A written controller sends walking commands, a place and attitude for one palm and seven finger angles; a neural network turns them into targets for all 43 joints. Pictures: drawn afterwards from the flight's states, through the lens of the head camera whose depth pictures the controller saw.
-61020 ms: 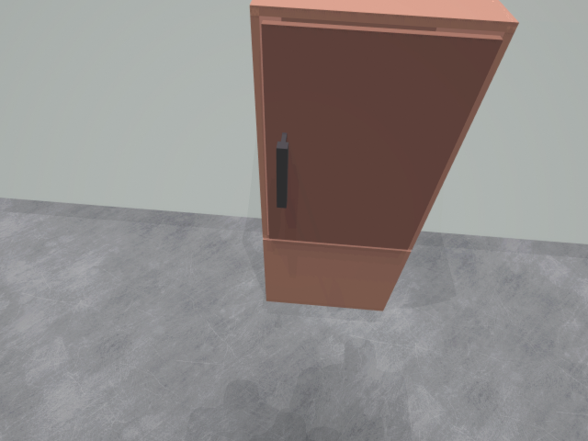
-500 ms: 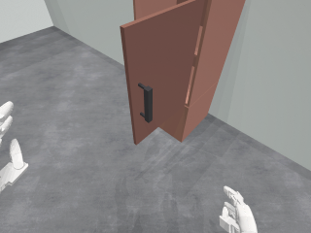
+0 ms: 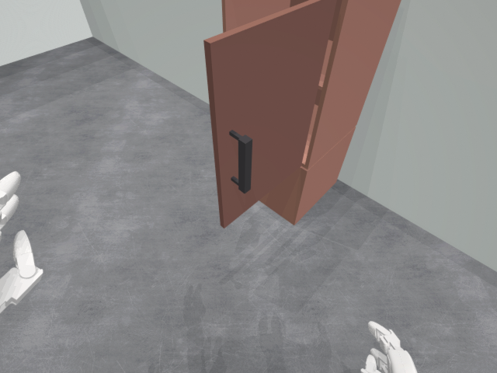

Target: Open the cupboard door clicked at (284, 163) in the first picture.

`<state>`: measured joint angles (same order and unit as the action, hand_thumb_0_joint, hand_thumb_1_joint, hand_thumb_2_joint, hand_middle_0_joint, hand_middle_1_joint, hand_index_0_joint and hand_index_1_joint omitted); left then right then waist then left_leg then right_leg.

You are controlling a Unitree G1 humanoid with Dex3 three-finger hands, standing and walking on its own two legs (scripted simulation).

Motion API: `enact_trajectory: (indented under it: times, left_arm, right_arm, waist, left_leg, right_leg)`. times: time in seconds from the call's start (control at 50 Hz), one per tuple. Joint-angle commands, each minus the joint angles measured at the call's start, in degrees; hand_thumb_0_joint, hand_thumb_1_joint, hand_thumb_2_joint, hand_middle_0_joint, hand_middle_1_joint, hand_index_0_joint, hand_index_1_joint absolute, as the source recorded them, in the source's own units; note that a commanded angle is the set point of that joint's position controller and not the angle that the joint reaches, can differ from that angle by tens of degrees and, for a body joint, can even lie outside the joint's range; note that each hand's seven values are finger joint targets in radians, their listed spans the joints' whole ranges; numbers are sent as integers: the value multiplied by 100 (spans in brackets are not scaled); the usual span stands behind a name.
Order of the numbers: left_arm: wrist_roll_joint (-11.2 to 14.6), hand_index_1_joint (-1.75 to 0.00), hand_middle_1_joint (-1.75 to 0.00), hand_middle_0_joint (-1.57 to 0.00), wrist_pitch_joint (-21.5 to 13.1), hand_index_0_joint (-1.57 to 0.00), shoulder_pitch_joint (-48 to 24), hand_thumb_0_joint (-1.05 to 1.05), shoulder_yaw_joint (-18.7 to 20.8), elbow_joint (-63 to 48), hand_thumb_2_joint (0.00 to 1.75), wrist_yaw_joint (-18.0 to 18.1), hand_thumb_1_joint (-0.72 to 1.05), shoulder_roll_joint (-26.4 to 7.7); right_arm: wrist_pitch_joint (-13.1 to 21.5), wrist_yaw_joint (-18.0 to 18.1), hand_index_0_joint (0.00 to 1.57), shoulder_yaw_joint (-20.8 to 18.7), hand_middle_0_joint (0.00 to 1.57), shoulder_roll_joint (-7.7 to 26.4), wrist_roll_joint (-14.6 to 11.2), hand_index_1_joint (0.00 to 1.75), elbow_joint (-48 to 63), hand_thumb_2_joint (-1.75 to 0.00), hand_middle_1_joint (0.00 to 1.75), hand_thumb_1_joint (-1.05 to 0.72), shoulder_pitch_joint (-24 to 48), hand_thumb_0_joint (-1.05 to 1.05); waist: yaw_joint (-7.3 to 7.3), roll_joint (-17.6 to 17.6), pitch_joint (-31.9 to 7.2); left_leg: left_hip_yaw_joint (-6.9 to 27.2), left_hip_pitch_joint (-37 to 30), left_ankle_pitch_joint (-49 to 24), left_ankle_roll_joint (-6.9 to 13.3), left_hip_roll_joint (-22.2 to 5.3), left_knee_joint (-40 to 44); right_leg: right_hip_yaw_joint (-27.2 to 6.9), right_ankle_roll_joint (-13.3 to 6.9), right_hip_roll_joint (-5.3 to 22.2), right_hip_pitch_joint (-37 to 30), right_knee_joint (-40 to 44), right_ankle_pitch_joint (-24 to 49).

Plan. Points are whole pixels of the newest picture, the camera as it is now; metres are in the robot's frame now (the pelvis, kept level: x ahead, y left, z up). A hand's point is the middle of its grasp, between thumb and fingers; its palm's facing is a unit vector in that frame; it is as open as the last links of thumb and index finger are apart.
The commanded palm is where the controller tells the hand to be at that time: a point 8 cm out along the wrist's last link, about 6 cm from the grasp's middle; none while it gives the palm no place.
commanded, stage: let the arm hang, fingers relaxed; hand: left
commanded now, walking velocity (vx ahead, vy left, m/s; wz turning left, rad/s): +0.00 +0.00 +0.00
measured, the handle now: (239, 162) +0.61 +0.05 -0.06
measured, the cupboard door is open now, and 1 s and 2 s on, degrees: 88 88 88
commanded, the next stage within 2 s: look to check the result in 1.14 s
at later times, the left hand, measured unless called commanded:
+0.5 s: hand out of the picture -0.02 +0.17 -0.18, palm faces +0.04 -0.98 -0.19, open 7.2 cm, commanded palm none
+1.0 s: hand out of the picture +0.06 +0.20 -0.16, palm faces +0.03 -0.96 -0.29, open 7.4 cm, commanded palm none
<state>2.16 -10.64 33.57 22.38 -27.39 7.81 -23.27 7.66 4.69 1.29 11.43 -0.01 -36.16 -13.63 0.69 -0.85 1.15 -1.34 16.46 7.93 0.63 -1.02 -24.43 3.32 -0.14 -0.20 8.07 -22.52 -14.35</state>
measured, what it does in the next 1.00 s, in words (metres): stands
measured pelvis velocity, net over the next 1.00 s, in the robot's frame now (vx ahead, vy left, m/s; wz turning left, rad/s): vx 0.01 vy -0.02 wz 0.03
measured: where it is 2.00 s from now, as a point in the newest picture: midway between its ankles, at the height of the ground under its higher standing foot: outside the picture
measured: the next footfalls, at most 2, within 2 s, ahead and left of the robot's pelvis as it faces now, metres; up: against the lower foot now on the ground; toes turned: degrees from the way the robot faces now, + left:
none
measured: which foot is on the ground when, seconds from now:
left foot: down 0.00-1.00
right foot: down 0.00-1.00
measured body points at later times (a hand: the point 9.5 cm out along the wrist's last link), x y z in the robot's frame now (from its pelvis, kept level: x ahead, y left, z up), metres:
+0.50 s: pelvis +0.00 -0.02 -0.01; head +0.03 +0.00 +0.44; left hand -0.02 +0.23 -0.17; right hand +0.04 -0.28 -0.15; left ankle +0.06 +0.11 -0.74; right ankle -0.03 -0.12 -0.74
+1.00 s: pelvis +0.01 -0.02 +0.00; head +0.02 -0.03 +0.45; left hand +0.06 +0.25 -0.14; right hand +0.07 -0.27 -0.16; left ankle +0.06 +0.11 -0.74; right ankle -0.03 -0.12 -0.74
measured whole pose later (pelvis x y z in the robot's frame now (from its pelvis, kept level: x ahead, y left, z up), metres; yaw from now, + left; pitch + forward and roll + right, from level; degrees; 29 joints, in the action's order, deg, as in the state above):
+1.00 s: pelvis +0.01 -0.02 +0.00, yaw +2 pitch -2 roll +0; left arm -0.7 -0.4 9.2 0.8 64.0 0.4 -14.0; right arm -0.4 0.7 -0.1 14.7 1.1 -64.9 -8.8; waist 0.3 -2.0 3.0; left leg 0.3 12.3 8.1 -0.4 -0.3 -22.6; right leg 5.0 -1.4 0.2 4.1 -22.6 -16.3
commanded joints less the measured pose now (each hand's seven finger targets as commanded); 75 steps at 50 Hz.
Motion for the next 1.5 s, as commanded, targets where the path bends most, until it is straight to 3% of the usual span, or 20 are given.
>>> enact_trajectory:
  times: [0.0, 0.02, 0.04, 0.06, 0.08, 0.12, 0.14, 0.16, 0.18, 0.2, 0.3, 0.34, 0.42, 0.44, 0.46, 0.5, 0.62, 0.74, 0.98, 1.48]
  left_arm:
    - [82, -30, -30, -20, -328, -20, -67, 0, 813, -861, 90, 147, 90, -966]
    - [-437, -30, -30, -20, 495, -20, -736, 0, -1607, 3482, 90, -684, 90, 41]
    - [-382, -30, -30, -20, 919, -20, -828, 0, -1489, 3636, 90, -777, 90, 55]
    - [-377, -30, -30, -20, 1013, -20, -867, 0, -1529, 3593, 90, -793, 90, 101]
    - [-382, -30, -30, -20, 1011, -20, -983, 0, -1570, 3795, 90, -797, 90, 128]
    - [-430, -30, -30, -20, 971, -20, -1272, 0, -1602, 4423, 90, -796, 90, -70]
    - [-435, -30, -30, -20, 954, -20, -1463, 0, -1618, 4738, 90, -796, 90, -162]
    - [-438, -30, -30, -20, 939, -20, -1679, 0, -1647, 5060, 90, -790, 90, -248]
    - [-417, -30, -30, -20, 952, -20, -1845, 0, -1689, 5394, 90, -775, 90, -270]
    - [-397, -30, -30, -20, 984, -20, -1967, 0, -1744, 5705, 90, -756, 90, -242]
    - [-325, -30, -30, -20, 1067, -20, -1935, 0, -1958, 7101, 90, -688, 90, -79]
    - [-297, -30, -30, -20, 1057, -20, -1810, 0, -1985, 7584, 90, -691, 90, -22]
    - [-271, -30, -30, -20, 1021, -20, -1768, 0, -1980, 8220, 90, -700, 90, 36]
    - [-268, -30, -30, -20, 1005, -20, -1777, 0, -1974, 8338, 90, -705, 90, 35]
    - [-272, -30, -30, -20, 996, -20, -1812, 0, -1964, 8435, 90, -706, 90, 0]
    - [-269, -30, -30, -20, 991, -20, -1880, 0, -1987, 8627, 90, -707, 90, 48]
    - [-262, -30, -30, -20, 1006, -20, -1900, 0, -2013, 8957, 90, -685, 90, 77]
    - [-268, -30, -30, -20, 997, -20, -2013, 0, -1999, 9037, 90, -680, 90, -11]
    - [-273, -30, -30, -20, 930, -20, -2306, 0, -1946, 8968, 90, -651, 90, -142]
    - [-254, -30, -30, -20, 922, -20, -2388, 0, -1957, 8995, 90, -645, 90, -204]
  right_arm:
    - [283, 72, 20, -308, 20, 723, -10, 30, 849, -90, 30, -90, 651, 0]
    - [409, -465, 20, -588, 20, 1806, -17, 30, -594, -90, 30, -90, 901, 0]
    - [1, -471, 20, -613, 20, 1537, -50, 30, -601, -90, 30, -90, 437, 0]
    - [-77, -450, 20, -617, 20, 1487, -37, 30, -522, -90, 30, -90, 354, 0]
    - [-153, -441, 20, -563, 20, 1512, 19, 30, -572, -90, 30, -90, 394, 0]
    - [-305, -441, 20, -457, 20, 1533, 73, 30, -607, -90, 30, -90, 555, 0]
    - [-353, -448, 20, -446, 20, 1530, 91, 30, -680, -90, 30, -90, 578, 0]
    - [-409, -460, 20, -452, 20, 1528, 105, 30, -735, -90, 30, -90, 582, 0]
    - [-471, -469, 20, -433, 20, 1488, 121, 30, -832, -90, 30, -90, 557, 0]
    - [-541, -469, 20, -407, 20, 1413, 136, 30, -930, -90, 30, -90, 562, 0]
    - [-718, -439, 20, -284, 20, 1201, 166, 30, -1398, -90, 30, -90, 619, 0]
    - [-743, -407, 20, -258, 20, 1103, 144, 30, -1586, -90, 30, -90, 603, 0]
    - [-774, -344, 20, -273, 20, 1026, 120, 30, -1945, -90, 30, -90, 370, 0]
    - [-774, -331, 20, -290, 20, 1043, 114, 30, -2022, -90, 30, -90, 328, 0]
    - [-782, -322, 20, -318, 20, 1106, 99, 30, -2058, -90, 30, -90, 312, 0]
    - [-780, -307, 20, -337, 20, 1130, 95, 30, -2226, -90, 30, -90, 208, 0]
    - [-798, -293, 20, -337, 20, 1133, 101, 30, -2465, -90, 30, -90, 213, 0]
    - [-786, -316, 20, -341, 20, 1167, 117, 30, -2582, -90, 30, -90, 306, 0]
    - [-700, -327, 20, -314, 20, 1205, 122, 30, -2650, -90, 30, -90, 536, 0]
    - [-707, -285, 20, -315, 20, 1358, 98, 30, -2629, -90, 30, -90, 630, 0]
  waist:
    - [-65, -311, -485]
    - [144, -407, -184]
    - [62, -264, -565]
    - [58, -210, -550]
    - [3, -42, -642]
    - [-88, 825, -597]
    - [-76, 1271, -603]
    - [-41, 1469, -572]
    - [-4, 1470, -538]
    - [21, 1214, -442]
    - [-63, -610, -216]
    - [-96, -906, -142]
    - [-63, -866, -273]
    - [-51, -766, -279]
    - [-50, -363, -137]
    - [-4, -194, -71]
    - [-13, 38, 250]
    - [-27, 197, 256]
    - [-70, 28, 29]
    - [-27, 78, -116]
  left_leg:
    - [389, -462, -63, -40, -297, 374]
    - [674, 152, -1380, 95, -524, -593]
    - [581, -255, -1703, 65, -542, -562]
    - [584, -392, -1822, 101, -600, -596]
    - [846, -40, -1297, 247, -742, -468]
    - [981, 223, -1059, 337, -648, -415]
    - [923, 153, -866, 313, -551, -536]
    - [806, 36, -781, 259, -412, -667]
    - [680, -89, -779, 221, -303, -764]
    - [603, -167, -704, 181, -249, -777]
    - [853, -70, -412, 191, -398, -35]
    - [847, -26, -100, 165, -367, 80]
    - [798, -287, -64, 125, -368, 36]
    - [788, -342, -50, 123, -380, 33]
    - [795, -434, -99, 130, -391, 13]
    - [778, -529, -169, 135, -432, 32]
    - [782, -575, -65, 146, -457, 212]
    - [761, -603, 6, 136, -465, 387]
    - [672, -731, -930, 106, -508, 450]
    - [578, -1107, -1220, 83, -559, 436]
  right_leg:
    - [-299, 26, 204, 280, 472, 269]
    - [-144, -160, 623, 843, -474, 1145]
    - [-341, -149, 583, 810, -440, 831]
    - [-301, -138, 490, 946, -496, 528]
    - [-265, -150, 423, 859, -627, 6]
    - [-391, -220, 436, 492, -576, 250]
    - [-502, -303, 587, 550, -440, 339]
    - [-647, -425, 741, 684, -346, 494]
    - [-666, -493, 861, 771, -318, 609]
    - [-696, -527, 924, 875, -260, 530]
    - [-571, -311, 620, 439, -219, -109]
    - [-591, -323, 621, 310, -44, -205]
    - [-573, -387, 690, 177, 244, -106]
    - [-596, -404, 701, 181, 330, -135]
    - [-535, -412, 692, 303, 431, -142]
    - [-498, -418, 719, 368, 506, -161]
    - [-447, -403, 690, 483, 641, -345]
    - [-446, -368, 683, 433, 647, -402]
    - [-422, -280, 770, -79, 581, 765]
    - [-423, -242, 781, -262, 743, 1359]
